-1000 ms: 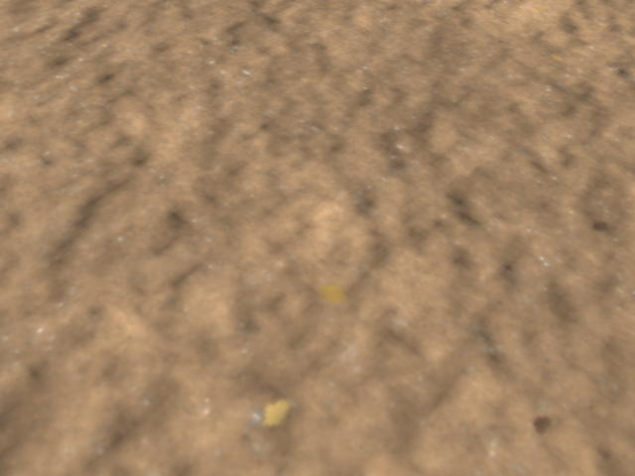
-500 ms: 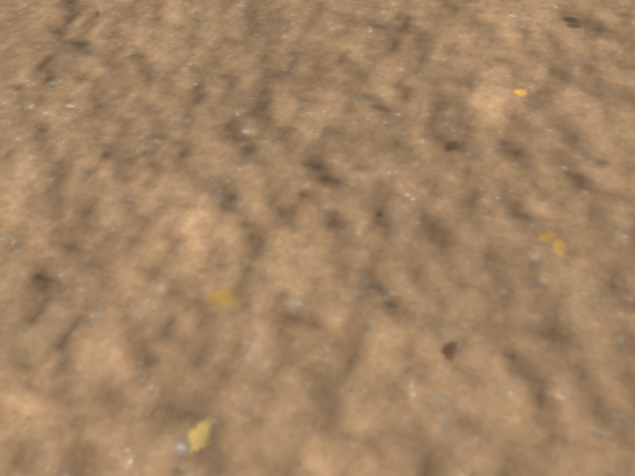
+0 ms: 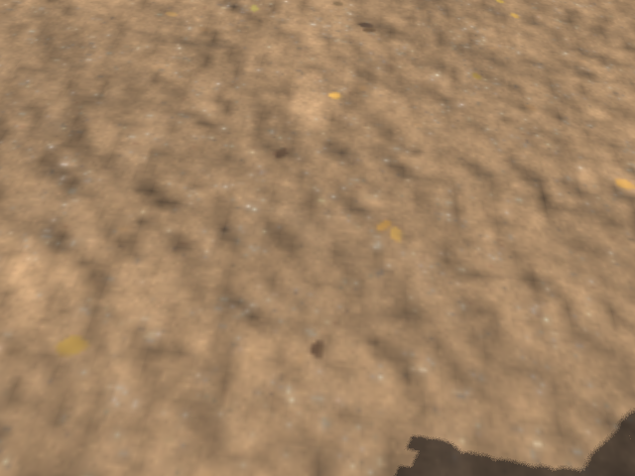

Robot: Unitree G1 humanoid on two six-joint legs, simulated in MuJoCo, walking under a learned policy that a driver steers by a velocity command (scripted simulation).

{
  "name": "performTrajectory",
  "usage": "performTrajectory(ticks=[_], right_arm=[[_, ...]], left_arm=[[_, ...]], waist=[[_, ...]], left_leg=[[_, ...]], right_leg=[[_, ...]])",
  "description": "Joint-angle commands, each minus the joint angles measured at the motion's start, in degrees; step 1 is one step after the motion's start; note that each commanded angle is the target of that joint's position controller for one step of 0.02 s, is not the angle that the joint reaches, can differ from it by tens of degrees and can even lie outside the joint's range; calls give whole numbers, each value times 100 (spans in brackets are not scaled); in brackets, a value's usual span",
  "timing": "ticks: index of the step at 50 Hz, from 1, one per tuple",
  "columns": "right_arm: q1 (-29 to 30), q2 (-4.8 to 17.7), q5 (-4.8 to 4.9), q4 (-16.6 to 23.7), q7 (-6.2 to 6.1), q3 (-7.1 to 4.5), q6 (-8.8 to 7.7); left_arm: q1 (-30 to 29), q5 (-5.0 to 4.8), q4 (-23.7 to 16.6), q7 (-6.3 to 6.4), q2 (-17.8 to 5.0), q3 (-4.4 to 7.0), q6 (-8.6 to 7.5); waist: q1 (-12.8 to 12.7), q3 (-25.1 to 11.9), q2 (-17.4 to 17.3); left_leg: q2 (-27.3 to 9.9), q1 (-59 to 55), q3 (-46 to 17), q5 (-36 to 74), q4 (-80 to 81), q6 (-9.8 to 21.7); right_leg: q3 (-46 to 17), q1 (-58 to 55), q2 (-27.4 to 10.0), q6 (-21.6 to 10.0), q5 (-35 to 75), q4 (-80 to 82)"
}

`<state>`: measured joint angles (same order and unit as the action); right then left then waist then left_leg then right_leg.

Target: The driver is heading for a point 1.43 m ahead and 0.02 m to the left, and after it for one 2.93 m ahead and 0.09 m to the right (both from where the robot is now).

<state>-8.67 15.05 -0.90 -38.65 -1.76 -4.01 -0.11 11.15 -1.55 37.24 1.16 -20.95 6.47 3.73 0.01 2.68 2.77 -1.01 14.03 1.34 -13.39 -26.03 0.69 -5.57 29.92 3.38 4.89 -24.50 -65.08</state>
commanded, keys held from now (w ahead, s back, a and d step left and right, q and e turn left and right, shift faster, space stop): e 0.18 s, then no key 0.26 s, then q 0.06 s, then w+q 0.50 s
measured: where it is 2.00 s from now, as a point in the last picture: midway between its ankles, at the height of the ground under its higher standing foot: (295, 373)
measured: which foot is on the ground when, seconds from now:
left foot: down 0.00-0.22, up 0.24-0.68, down 0.70-1.00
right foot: up 0.00-0.20, down 0.22-0.72, up 0.74-1.00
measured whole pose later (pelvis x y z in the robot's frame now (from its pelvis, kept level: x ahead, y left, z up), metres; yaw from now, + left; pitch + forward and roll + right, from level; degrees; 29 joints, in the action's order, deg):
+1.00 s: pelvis +0.12 -0.05 +0.00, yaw +3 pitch +2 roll -2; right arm -26.6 15.7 1.3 -43.9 -1.4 -2.9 -1.8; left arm 2.5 -0.5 38.9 -2.8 -17.4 3.7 -5.6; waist 4.6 2.0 1.4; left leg 0.7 0.1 -7.2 -18.8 -17.0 2.2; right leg -2.4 33.0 -0.5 2.6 -5.7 -36.6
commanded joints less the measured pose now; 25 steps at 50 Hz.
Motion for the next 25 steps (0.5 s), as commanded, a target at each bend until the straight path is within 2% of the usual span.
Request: performTrajectory(ticks=[1,4,7,8,10,11,12,13,14,15,16,17,18,21,22,24,25], right_arm=[[9,955,-17,366,-81,-242,8],[57,1189,27,361,-38,-327,59],[106,1299,113,332,38,-370,68],[112,1318,159,313,55,-376,61],[210,1266,286,269,65,-356,48],[-85,1045,283,129,89,-286,23],[-251,658,44,183,133,-154,7],[165,572,-68,492,90,-84,1],[455,921,46,467,34,-191,23],[428,990,131,412,27,-225,56],[265,968,118,262,0,-245,85],[184,996,76,197,-23,-257,121],[72,957,61,134,-13,-253,132],[-115,768,109,34,24,-186,136],[-40,687,104,49,29,-144,138],[-12,529,89,9,65,-49,148],[11,538,96,4,82,-32,152]], left_arm=[[-366,-12,-585,-26,-242,34,-69],[-446,42,-692,-103,-128,-50,-82],[-306,27,-698,-168,-227,-19,-53],[-240,20,-699,-191,-249,0,-37],[125,33,-585,-221,-212,36,-23],[350,55,-513,-179,-333,91,-31],[531,58,-570,-94,-870,214,-64],[403,236,-686,-86,-1219,223,-156],[499,338,-659,-129,-867,127,-282],[275,325,-555,-131,-681,30,-361],[-27,238,-533,-108,-565,2,-386],[-270,153,-530,-85,-416,-70,-391],[-379,158,-523,-54,-310,-137,-394],[-473,232,-446,-16,-128,-224,-409],[-472,230,-406,-14,-122,-229,-407],[-497,270,-298,-21,48,-297,-407],[-448,300,-219,-39,45,-304,-410]], waist=[[211,-471,-1269],[263,-644,-1330],[219,-682,-1413],[175,-677,-1411],[-88,-700,-1282],[-146,-749,-903],[-39,-890,558],[-108,-876,1535],[-451,-1072,846],[-264,-847,692],[-122,-735,476],[-46,-623,522],[34,-641,568],[95,-741,493],[52,-699,479],[-17,-689,476],[-84,-635,511]], left_leg=[[-1381,-1126,-883,1998,746,1197],[-1542,-1074,-622,2181,694,1220],[-1648,-906,-436,2245,593,1165],[-1689,-896,-408,2194,499,1109],[-1588,-597,-183,1921,27,798],[-1378,-111,95,1415,-472,434],[-810,1111,664,-480,-1910,-161],[-128,2270,407,-2553,-3112,-475],[-233,2203,-208,-2567,-3880,-466],[-315,2162,-332,-2170,-4041,-401],[-361,2138,-367,-1736,-3915,-398],[-370,2087,-366,-1344,-3822,-449],[-314,1812,-325,-1012,-3894,-506],[-290,1406,-298,-607,-3309,-590],[-314,1298,-304,-591,-2877,-589],[-390,823,-290,-622,-2017,-575],[-382,618,-237,-688,-1722,-566]], right_leg=[[252,621,-311,174,102,407],[497,-4,-504,107,19,1328],[782,-590,-459,-45,165,2104],[832,-747,-441,-131,296,2427],[981,-1536,-287,-435,1145,3651],[771,-2302,-245,-631,1820,4261],[-851,-3334,-1403,-1022,3636,4503],[-2252,-3101,-2655,-2252,4622,4397],[-2038,-2799,-2559,-2519,4133,4528],[-1504,-2564,-2205,-2218,3633,4546],[-1162,-2476,-1863,-1898,3066,4569],[-964,-2370,-1716,-1749,3137,4572],[-775,-2175,-1586,-1722,3432,4582],[-505,-2180,-1436,-1726,3462,4591],[-496,-2207,-1406,-1706,3287,4586],[-406,-2160,-1415,-1691,2840,4624],[-421,-2093,-1444,-1720,2605,4656]])
Next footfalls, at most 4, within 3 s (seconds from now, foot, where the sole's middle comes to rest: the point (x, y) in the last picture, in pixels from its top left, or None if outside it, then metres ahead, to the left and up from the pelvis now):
0.22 right None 0.02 -0.15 -0.78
0.70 left None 0.04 0.05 -0.78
1.12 right None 0.37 -0.18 -0.78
1.58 left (241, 422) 0.57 0.15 -0.78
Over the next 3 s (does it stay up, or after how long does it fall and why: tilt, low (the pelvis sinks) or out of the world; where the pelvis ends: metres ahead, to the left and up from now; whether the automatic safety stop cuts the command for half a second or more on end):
stays up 1.20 0.04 0.00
